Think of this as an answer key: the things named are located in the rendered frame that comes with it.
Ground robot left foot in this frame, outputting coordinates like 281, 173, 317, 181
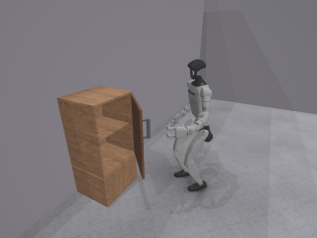
187, 180, 207, 192

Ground left robot forearm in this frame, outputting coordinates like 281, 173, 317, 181
185, 113, 210, 136

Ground handle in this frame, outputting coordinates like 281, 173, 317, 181
143, 118, 151, 139

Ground right robot forearm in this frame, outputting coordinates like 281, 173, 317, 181
179, 101, 191, 117

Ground right robot hand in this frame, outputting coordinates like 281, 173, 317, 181
167, 113, 182, 127

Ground robot left upper arm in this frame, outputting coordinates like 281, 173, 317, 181
198, 86, 212, 118

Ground cupboard door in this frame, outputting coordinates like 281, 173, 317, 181
131, 94, 145, 179

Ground right robot thigh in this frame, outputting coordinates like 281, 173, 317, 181
173, 118, 195, 155

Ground left robot hand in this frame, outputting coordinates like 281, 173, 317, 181
165, 124, 187, 140

